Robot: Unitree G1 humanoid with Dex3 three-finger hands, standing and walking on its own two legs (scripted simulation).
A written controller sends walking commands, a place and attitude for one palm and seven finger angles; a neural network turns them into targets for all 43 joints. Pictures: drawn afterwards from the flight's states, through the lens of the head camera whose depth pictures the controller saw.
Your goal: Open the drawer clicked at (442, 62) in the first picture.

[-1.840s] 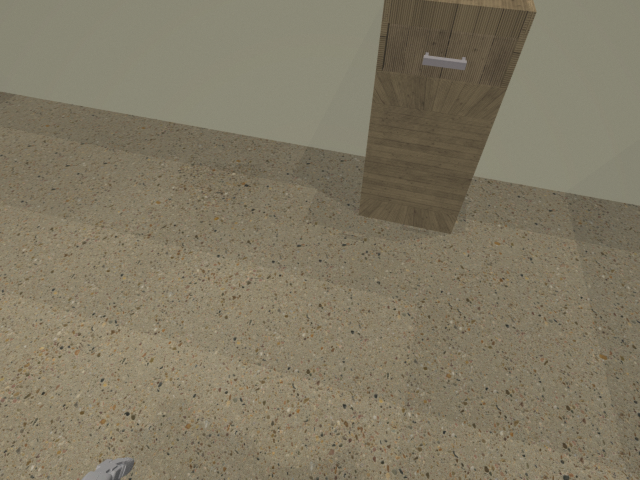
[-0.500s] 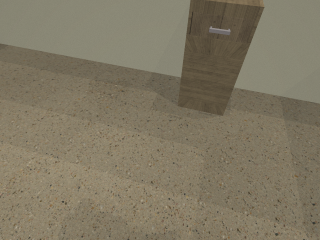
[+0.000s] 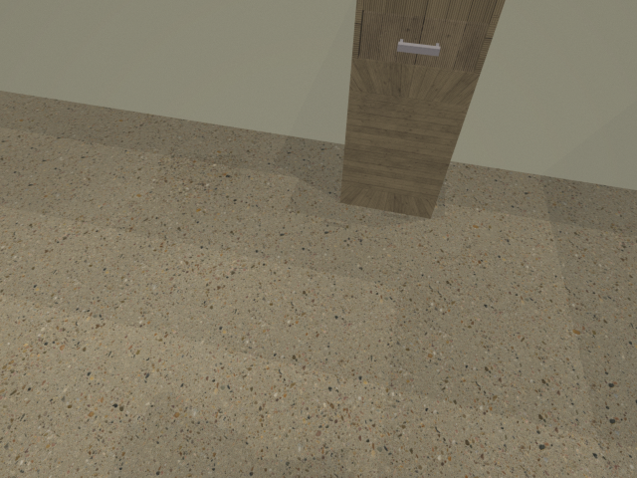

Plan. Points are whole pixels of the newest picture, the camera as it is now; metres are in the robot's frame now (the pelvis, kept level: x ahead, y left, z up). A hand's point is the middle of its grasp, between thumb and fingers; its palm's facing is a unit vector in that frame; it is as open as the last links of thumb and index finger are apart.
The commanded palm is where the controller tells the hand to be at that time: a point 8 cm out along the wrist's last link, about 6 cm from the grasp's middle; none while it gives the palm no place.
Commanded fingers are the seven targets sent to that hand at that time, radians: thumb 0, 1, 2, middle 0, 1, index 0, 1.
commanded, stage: walk to a spot facing it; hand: left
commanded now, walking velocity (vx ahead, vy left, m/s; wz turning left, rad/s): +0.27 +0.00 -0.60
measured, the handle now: (418, 46) +1.31 -0.22 -0.03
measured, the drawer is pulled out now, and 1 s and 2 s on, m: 0.00 0.00 0.00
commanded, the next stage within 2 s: none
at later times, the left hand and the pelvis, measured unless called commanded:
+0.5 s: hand out of the picture +0.06 +0.15 -0.16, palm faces -0.15 -0.97 -0.18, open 7.3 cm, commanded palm none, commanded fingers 0.00 0.90 0.90 -0.20 -0.30 -0.20 -0.30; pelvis +0.08 -0.03 +0.01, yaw -14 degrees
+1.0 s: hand (260, 291) +0.47 +0.15 -0.17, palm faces -0.47 -0.86 -0.19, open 7.3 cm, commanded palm none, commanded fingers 0.00 0.90 0.90 -0.20 -0.30 -0.20 -0.30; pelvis +0.28 +0.01 +0.00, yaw -32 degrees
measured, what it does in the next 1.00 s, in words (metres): walks ahead, turning right: left foot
